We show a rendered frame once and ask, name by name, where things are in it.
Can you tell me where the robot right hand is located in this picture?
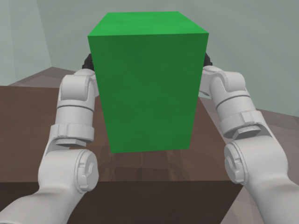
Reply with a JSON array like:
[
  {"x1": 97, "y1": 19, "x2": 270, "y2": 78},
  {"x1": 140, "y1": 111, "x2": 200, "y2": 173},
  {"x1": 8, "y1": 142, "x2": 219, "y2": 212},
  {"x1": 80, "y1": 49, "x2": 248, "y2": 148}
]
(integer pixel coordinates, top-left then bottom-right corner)
[{"x1": 203, "y1": 53, "x2": 213, "y2": 67}]

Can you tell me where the carton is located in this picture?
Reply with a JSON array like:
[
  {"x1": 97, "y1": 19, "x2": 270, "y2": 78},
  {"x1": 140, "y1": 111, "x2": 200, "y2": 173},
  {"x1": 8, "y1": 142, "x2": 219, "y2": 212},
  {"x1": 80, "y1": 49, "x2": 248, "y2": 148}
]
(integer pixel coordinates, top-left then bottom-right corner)
[{"x1": 87, "y1": 11, "x2": 209, "y2": 153}]

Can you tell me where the left robot upper arm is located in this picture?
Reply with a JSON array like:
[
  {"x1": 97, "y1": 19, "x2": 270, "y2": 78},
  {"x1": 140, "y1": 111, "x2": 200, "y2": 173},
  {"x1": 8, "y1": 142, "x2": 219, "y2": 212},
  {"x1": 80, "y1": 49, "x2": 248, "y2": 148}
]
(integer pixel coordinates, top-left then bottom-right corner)
[{"x1": 0, "y1": 149, "x2": 99, "y2": 224}]

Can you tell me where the robot right forearm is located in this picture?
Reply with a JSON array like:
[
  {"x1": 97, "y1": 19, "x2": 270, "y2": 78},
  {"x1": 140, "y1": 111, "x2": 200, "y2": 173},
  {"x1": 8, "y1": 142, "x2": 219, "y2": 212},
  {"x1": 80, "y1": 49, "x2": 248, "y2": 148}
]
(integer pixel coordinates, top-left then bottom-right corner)
[{"x1": 199, "y1": 65, "x2": 288, "y2": 172}]

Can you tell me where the pedestal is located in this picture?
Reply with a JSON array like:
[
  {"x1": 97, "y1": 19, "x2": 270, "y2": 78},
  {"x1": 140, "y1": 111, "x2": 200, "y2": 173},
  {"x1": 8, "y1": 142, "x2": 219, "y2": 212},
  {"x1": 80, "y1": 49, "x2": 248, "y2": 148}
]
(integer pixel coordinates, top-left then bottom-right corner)
[{"x1": 0, "y1": 86, "x2": 243, "y2": 224}]

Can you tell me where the robot left forearm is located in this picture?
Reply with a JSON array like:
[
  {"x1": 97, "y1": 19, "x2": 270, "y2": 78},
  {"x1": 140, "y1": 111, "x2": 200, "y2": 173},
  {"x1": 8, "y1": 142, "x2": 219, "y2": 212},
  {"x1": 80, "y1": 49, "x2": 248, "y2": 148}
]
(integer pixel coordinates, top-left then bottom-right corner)
[{"x1": 38, "y1": 69, "x2": 99, "y2": 181}]

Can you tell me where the robot left hand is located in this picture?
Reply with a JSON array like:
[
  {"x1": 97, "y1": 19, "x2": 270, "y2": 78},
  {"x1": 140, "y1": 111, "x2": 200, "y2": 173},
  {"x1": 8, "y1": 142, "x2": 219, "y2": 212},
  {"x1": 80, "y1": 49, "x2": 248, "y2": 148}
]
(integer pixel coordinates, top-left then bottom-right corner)
[{"x1": 82, "y1": 53, "x2": 94, "y2": 71}]

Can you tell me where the right robot upper arm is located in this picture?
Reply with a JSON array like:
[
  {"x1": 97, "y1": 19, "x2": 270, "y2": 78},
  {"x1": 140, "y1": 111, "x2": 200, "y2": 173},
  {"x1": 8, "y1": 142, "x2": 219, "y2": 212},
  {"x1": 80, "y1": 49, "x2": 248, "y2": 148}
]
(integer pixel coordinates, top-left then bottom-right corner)
[{"x1": 224, "y1": 135, "x2": 299, "y2": 224}]

